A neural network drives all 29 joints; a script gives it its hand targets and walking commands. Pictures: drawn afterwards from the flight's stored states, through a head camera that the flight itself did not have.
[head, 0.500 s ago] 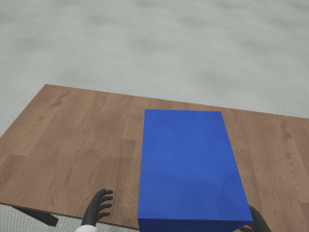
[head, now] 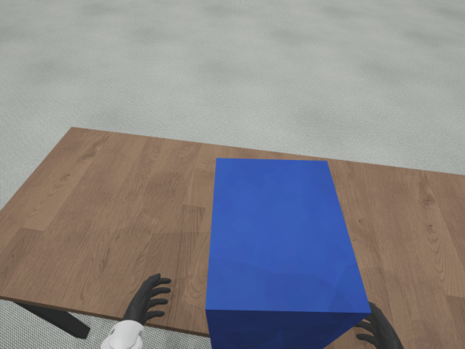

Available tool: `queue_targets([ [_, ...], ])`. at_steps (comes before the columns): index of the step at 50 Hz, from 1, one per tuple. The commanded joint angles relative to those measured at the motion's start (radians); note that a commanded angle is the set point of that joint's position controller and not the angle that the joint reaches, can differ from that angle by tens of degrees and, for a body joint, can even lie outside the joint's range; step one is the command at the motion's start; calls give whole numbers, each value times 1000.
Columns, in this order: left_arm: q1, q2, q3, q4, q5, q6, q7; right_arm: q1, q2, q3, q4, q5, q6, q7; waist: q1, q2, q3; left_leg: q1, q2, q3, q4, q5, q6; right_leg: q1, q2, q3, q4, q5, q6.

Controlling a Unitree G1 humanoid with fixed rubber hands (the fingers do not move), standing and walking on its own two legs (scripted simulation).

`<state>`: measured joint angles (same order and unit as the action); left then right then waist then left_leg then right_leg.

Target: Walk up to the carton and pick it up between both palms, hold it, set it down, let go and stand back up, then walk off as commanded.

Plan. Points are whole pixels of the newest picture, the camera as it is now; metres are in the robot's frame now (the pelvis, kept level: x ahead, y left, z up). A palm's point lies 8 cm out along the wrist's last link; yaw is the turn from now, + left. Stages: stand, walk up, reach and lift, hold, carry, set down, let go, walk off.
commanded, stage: set down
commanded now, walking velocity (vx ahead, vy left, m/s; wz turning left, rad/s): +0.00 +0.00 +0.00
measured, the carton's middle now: (268, 257) +0.29 -0.03 -0.01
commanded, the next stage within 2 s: let go in 0.14 s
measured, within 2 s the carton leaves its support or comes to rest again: neither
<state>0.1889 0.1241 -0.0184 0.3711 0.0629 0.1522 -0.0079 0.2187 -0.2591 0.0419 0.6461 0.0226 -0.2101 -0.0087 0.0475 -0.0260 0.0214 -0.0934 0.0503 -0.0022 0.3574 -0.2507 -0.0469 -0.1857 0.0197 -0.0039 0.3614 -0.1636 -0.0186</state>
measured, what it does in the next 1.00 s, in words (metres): stands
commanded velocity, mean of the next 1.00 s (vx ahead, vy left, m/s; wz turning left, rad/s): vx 0.00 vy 0.00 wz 0.00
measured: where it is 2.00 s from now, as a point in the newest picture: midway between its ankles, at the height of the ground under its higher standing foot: outside the picture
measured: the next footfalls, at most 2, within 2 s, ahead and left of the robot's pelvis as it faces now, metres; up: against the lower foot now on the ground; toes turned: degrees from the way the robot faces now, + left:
none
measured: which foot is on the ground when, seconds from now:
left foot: down 0.00-1.00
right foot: down 0.00-1.00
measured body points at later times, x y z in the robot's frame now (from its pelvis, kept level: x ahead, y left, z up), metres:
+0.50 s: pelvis +0.00 +0.00 +0.00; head +0.01 +0.01 +0.45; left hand +0.19 +0.20 -0.07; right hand +0.18 -0.23 -0.07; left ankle -0.04 +0.14 -0.75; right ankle +0.02 -0.11 -0.75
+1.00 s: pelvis +0.00 +0.01 -0.01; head +0.00 +0.03 +0.44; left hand +0.18 +0.21 -0.07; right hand +0.18 -0.23 -0.07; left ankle -0.04 +0.14 -0.75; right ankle +0.02 -0.11 -0.75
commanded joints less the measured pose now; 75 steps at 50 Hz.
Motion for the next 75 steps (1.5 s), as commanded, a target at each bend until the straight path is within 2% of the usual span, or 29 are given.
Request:
queue_targets([
  [1,-100,147,80,39,-35,42,1,-90,39,-119,-17,-59,31,-9,-51,18,104,-104,-63,92,-81,-60,50,151,-26,-21,-74,-130,-8],
  [12,-83,154,70,42,-38,45,-1,-78,19,-124,-27,-75,30,-10,-49,-5,91,-84,-67,93,-72,-35,55,159,-10,-27,-63,-121,-2],
  [23,-73,174,68,13,-39,39,9,-81,-10,-140,-17,-74,44,-8,-48,39,79,-99,-55,75,-70,-42,54,181,-10,-37,-39,-124,-13],
  [25,-83,191,76,17,-42,30,9,-85,-15,-140,-22,-83,45,-11,-46,4,79,-93,-62,78,-56,-43,61,163,-17,-20,-46,-138,-5],
  [32,-82,205,83,41,-37,21,13,-102,-45,-123,-9,-81,54,-12,-42,23,73,-76,-57,67,-52,-19,54,179,-18,-23,-30,-113,-2],
  [33,-15,345,139,63,-15,-68,32,31,-272,-140,-52,-97,90,-17,13,13,52,-171,38,-23,68,177,71,76,-101,56,76,84,-15],
  [34,-4,364,143,91,-18,-108,26,19,-269,-138,-57,-81,104,-20,-8,-29,3,-137,33,-13,77,154,68,55,-97,66,76,65,-9],
  [35,-25,349,138,92,-21,-127,18,26,-264,-136,-64,-77,114,-17,-18,2,-4,-145,35,-15,81,112,70,39,-96,72,68,4,-9],
  [36,-17,332,130,118,-17,-134,15,15,-235,-126,-73,-86,125,-19,-21,5,62,-181,22,-14,70,24,80,-10,-96,69,46,-107,-8],
  [37,-31,359,142,117,-13,-143,10,33,-225,-119,-84,-86,135,-14,-22,-36,59,-182,9,-5,87,-31,80,-44,-92,78,12,-234,-1],
  [38,-52,353,140,116,-10,-148,8,30,-256,-124,-98,-82,138,-10,-38,10,137,-222,5,3,90,-102,81,-95,-93,111,-13,-279,-7],
  [39,-38,372,144,122,-9,-154,3,67,-246,-122,-94,-85,149,-12,-35,-40,134,-214,-2,13,101,-139,84,-119,-99,126,-25,-341,-10],
  [41,-43,385,142,151,-9,-160,2,89,-221,-117,-103,-89,151,-6,-52,-60,161,-209,-3,13,98,-154,88,-147,-107,134,-43,-400,-17],
  [42,-48,369,136,144,-14,-168,0,91,-236,-122,-112,-86,153,-9,-43,-9,184,-222,-6,5,95,-155,93,-155,-109,146,-38,-387,-19],
  [46,-32,367,139,153,-24,-172,0,52,-244,-126,-135,-78,154,-8,-22,41,115,-244,14,-30,66,-134,104,-69,-103,125,36,-246,-26],
  [50,-51,374,146,144,-26,-179,2,50,-257,-128,-145,-65,148,-10,-39,44,87,-209,37,-48,92,-36,102,-68,-103,116,63,-175,-37],
  [52,-37,373,147,145,-23,-186,-2,11,-268,-136,-152,-65,146,-8,-25,58,56,-206,39,-58,79,-42,95,-38,-74,69,81,-144,-25],
  [54,-40,366,134,146,-32,-190,-6,2,-267,-138,-155,-61,157,-9,-31,43,76,-216,44,-59,83,-22,96,-49,-86,78,88,-100,-33],
  [55,-12,371,139,153,-33,-191,-4,16,-282,-142,-152,-56,154,-10,-38,70,93,-220,37,-60,87,-44,96,-44,-82,87,79,-92,-30],
  [56,-29,390,147,148,-30,-195,-3,22,-282,-145,-151,-54,156,-10,-42,43,90,-207,38,-59,88,-34,92,-61,-87,93,82,-103,-37],
  [58,-7,404,148,154,-33,-193,-2,27,-276,-142,-151,-61,162,-9,-36,56,101,-204,35,-55,110,-28,100,-71,-101,116,61,-153,-41],
  [59,-34,396,144,154,-34,-197,-1,34,-273,-139,-149,-55,165,-6,-51,39,93,-192,32,-41,110,-52,92,-83,-94,109,59,-158,-37],
  [60,-26,389,141,156,-35,-198,0,29,-272,-139,-139,-58,164,-7,-31,25,61,-176,31,-43,108,-48,94,-78,-102,115,59,-182,-42],
  [61,-39,377,140,160,-35,-196,-1,16,-254,-136,-153,-58,158,-3,-46,15,86,-194,32,-46,111,-41,96,-90,-101,113,48,-184,-42],
  [65,-13,404,148,168,-41,-195,1,15,-262,-140,-164,-61,158,-5,-30,48,132,-216,27,-44,99,-81,99,-110,-111,134,33,-225,-45],
  [67,-46,399,148,162,-41,-191,-3,32,-266,-139,-158,-61,161,-6,-44,15,122,-210,24,-45,101,-91,94,-107,-105,135,33,-254,-49],
  [70,-26,385,141,166,-40,-199,-5,10,-275,-142,-156,-60,161,-3,-30,38,124,-216,25,-54,92,-102,99,-87,-104,125,35,-217,-45],
  [71,-26,388,136,164,-37,-195,-2,35,-258,-134,-155,-57,164,-5,-43,46,112,-200,30,-47,89,-76,95,-102,-107,124,46,-211,-47],
  [75,-20,405,149,172,-42,-197,0,-6,-266,-138,-154,-56,166,-4,-29,6,101,-183,33,-48,103,-34,93,-100,-101,122,43,-188,-43],
])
